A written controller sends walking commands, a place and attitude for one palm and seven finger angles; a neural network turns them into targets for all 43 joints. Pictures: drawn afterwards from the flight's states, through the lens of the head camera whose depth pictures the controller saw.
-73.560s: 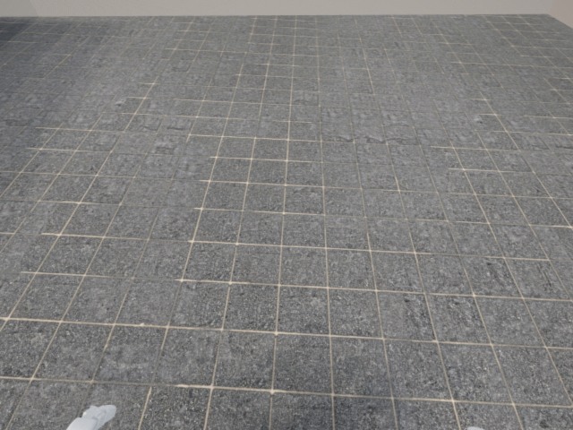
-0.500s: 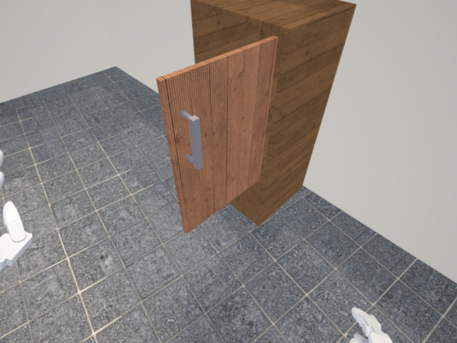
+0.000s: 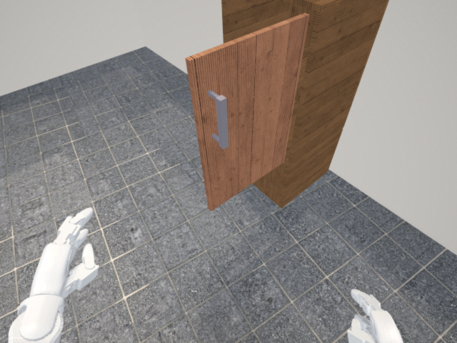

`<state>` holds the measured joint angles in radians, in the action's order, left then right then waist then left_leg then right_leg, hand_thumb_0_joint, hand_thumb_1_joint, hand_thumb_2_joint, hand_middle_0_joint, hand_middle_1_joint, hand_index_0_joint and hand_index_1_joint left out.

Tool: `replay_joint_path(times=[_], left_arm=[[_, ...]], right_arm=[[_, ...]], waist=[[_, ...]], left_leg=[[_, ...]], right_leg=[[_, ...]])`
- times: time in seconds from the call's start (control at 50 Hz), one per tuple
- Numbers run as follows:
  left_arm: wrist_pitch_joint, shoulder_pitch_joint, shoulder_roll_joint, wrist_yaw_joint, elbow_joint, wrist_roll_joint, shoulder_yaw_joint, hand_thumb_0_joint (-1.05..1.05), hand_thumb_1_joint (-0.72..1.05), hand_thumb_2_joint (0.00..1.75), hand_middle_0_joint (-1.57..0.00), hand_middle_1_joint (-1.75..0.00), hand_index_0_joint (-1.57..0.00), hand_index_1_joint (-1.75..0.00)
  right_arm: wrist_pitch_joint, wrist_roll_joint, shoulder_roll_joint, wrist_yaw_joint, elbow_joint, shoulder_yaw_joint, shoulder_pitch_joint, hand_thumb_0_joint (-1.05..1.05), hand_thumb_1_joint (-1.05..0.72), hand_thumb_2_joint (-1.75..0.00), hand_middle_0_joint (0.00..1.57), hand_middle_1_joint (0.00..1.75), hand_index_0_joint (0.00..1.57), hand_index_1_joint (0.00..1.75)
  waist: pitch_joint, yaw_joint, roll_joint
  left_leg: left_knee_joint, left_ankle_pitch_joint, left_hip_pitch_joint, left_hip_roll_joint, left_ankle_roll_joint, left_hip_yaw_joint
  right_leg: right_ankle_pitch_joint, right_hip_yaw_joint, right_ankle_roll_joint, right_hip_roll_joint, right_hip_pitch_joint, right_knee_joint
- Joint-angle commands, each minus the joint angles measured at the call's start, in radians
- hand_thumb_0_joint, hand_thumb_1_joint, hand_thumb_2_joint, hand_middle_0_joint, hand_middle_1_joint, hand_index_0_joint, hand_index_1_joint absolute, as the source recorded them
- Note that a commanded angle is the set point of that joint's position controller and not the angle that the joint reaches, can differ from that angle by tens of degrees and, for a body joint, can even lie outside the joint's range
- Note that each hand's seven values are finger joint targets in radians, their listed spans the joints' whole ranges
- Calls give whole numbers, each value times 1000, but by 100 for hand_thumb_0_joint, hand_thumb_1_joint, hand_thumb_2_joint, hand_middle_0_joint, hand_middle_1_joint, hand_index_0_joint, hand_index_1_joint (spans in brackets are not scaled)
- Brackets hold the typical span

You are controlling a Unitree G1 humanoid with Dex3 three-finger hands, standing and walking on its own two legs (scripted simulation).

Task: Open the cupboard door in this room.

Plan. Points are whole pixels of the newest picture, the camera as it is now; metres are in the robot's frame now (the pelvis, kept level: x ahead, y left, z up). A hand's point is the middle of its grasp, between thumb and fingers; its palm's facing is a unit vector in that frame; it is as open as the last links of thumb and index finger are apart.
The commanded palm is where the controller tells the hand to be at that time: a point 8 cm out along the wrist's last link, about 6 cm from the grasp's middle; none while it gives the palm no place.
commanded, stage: let the arm hang, fingers relaxed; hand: left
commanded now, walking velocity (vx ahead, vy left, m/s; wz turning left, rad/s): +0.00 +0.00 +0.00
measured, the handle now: (218, 120) +0.64 +0.08 +0.02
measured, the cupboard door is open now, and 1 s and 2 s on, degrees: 89 89 89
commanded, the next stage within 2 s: look to check the result in 1.00 s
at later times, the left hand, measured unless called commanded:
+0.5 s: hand out of the picture -0.09 +0.21 -0.16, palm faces +0.05 -0.96 -0.26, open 7.3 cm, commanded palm none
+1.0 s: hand out of the picture +0.03 +0.17 -0.16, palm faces +0.03 -0.98 -0.21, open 7.3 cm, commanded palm none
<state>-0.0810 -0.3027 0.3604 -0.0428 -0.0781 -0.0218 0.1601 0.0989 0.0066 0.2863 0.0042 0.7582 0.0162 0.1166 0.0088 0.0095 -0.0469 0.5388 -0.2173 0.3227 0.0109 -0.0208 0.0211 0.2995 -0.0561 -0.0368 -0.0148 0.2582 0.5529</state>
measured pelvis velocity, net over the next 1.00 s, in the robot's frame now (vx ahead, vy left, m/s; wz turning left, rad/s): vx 0.00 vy -0.01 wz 0.01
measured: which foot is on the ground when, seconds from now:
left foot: down 0.00-1.00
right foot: down 0.00-1.00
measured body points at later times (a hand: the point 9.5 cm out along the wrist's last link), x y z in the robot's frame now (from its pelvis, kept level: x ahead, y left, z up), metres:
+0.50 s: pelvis -0.02 +0.00 +0.01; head -0.01 +0.00 +0.46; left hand -0.09 +0.26 -0.14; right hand -0.04 -0.23 -0.16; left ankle +0.04 +0.11 -0.73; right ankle +0.00 -0.09 -0.73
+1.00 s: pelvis +0.00 -0.01 +0.01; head +0.00 -0.01 +0.46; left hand +0.03 +0.22 -0.15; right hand +0.01 -0.23 -0.15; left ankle +0.04 +0.11 -0.73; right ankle +0.00 -0.09 -0.73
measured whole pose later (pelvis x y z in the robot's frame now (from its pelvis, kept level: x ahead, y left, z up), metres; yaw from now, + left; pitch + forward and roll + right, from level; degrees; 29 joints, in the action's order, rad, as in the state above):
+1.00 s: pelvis +0.00 -0.01 +0.01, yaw +1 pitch -2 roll +0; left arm -0.01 -0.22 0.16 -0.03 -1.13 -0.01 0.01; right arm 0.00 0.02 0.16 0.03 1.14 0.00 0.24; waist 0.03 -0.02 -0.01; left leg 0.40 -0.15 0.22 0.01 -0.01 0.00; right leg 0.23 -0.07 -0.04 -0.02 0.15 0.42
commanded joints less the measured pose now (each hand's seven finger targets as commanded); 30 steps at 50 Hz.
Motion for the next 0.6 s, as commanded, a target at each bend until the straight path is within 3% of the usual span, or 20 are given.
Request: replay_joint_path(times=[0.0, 0.02, 0.06, 0.1, 0.12, 0.14, 0.2, 0.26, 0.3, 0.34, 0.38, 0.46, 0.58], left_arm=[[56, -16, 65, 45, -304, -17, -64, 0, 90, 90, -20, -30, -20, -30], [53, 22, 78, 44, -358, -17, -70, 0, 90, 90, -20, -30, -20, -30], [63, 76, 66, 40, -478, -9, -92, 0, 90, 90, -20, -30, -20, -30], [75, 102, 47, 34, -574, -3, -113, 0, 90, 90, -20, -30, -20, -30], [80, 95, 45, 32, -616, -2, -117, 0, 90, 90, -20, -30, -20, -30], [84, 80, 31, 31, -663, -1, -122, 0, 90, 90, -20, -30, -20, -30], [85, 29, 13, 29, -787, 4, -127, 0, 90, 90, -20, -30, -20, -30], [82, -4, -4, 28, -872, 4, -120, 0, 90, 90, -20, -30, -20, -30], [81, -11, -12, 29, -913, 7, -121, 0, 90, 90, -20, -30, -20, -30], [78, -8, -13, 29, -947, 7, -119, 0, 90, 90, -20, -30, -20, -30], [78, -12, -26, 27, -974, 8, -122, 0, 90, 90, -20, -30, -20, -30], [81, -37, -36, 22, -1014, 8, -121, 0, 90, 90, -20, -30, -20, -30], [77, -49, -44, 17, -1036, 10, -120, 0, 90, 90, -20, -30, -20, -30]], right_arm=[[-28, 11, 159, -3, -29, 35, -9, 0, -90, -90, 20, 30, 20, 30], [-37, 11, 156, -3, -19, 34, -7, 0, -90, -90, 20, 30, 20, 30], [-61, 14, 132, -3, 27, 22, 2, 0, -90, -90, 20, 30, 20, 30], [-83, 21, 106, -2, 64, 8, 8, 0, -90, -90, 20, 30, 20, 30], [-91, 23, 108, -2, 76, 4, 4, 0, -90, -90, 20, 30, 20, 30], [-96, 25, 90, 0, 91, 0, 6, 0, -90, -90, 20, 30, 20, 30], [-108, 23, 65, 7, 148, -5, 34, 0, -90, -90, 20, 30, 20, 30], [-114, 23, 44, 15, 196, 3, 92, 0, -90, -90, 20, 30, 20, 30], [-116, 21, 37, 18, 226, 6, 128, 0, -90, -90, 20, 30, 20, 30], [-115, 19, 44, 21, 251, 13, 159, 0, -90, -90, 20, 30, 20, 30], [-115, 17, 38, 24, 274, 14, 184, 0, -90, -90, 20, 30, 20, 30], [-113, 18, 23, 26, 308, 15, 208, 0, -90, -90, 20, 30, 20, 30], [-104, 18, 8, 27, 337, 12, 217, 0, -90, -90, 20, 30, 20, 30]], waist=[[-117, 6, 172], [-118, -1, 229], [-86, -21, 195], [-43, -31, 74], [-14, -22, -11], [-4, -18, -59], [25, -9, -133], [-8, -9, -104], [6, -15, -73], [23, -21, 6], [51, -24, 31], [88, -15, 52], [70, -10, 56]], left_leg=[[-79, 220, 40, -140, -59, -182], [-65, 196, 10, -119, -43, -164], [-43, 122, -52, -80, -24, -131], [-81, 65, -77, -77, -17, -131], [-118, 34, -58, -85, -18, -147], [-155, -16, -31, -91, -20, -153], [-205, -168, 10, -76, -14, -155], [-195, -194, -11, -73, -15, -147], [-186, -190, -24, -73, -16, -147], [-183, -170, -48, -82, -21, -152], [-185, -157, -50, -86, -24, -155], [-218, -179, -24, -94, -29, -166], [-233, -129, -35, -97, -32, -164]], right_leg=[[-139, 98, -10, 90, -101, -48], [-149, 122, -24, 115, -79, -80], [-81, 152, -48, 158, 3, -139], [28, 154, -43, 146, 48, -171], [66, 141, -32, 127, 41, -176], [79, 135, -24, 115, 14, -179], [126, 138, -26, 109, -17, -211], [152, 135, -31, 112, -30, -240], [183, 134, -35, 117, -4, -258], [189, 128, -38, 117, 23, -270], [189, 124, -39, 117, 41, -273], [190, 110, -35, 111, 40, -258], [129, 109, -33, 112, 6, -237]])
